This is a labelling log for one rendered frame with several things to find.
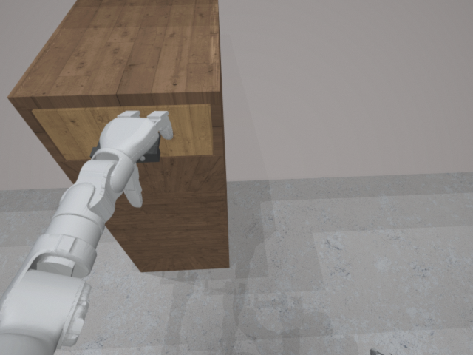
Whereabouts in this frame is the robot left hand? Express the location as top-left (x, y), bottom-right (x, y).
top-left (99, 111), bottom-right (173, 208)

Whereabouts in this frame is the drawer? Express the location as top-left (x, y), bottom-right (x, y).
top-left (32, 104), bottom-right (213, 160)

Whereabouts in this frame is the robot left forearm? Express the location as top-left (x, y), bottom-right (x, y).
top-left (0, 148), bottom-right (134, 321)

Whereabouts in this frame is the robot left upper arm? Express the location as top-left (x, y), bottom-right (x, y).
top-left (0, 269), bottom-right (92, 355)

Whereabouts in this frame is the handle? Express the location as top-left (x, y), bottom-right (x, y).
top-left (90, 132), bottom-right (161, 163)

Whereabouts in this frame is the cabinet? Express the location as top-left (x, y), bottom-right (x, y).
top-left (7, 0), bottom-right (229, 272)

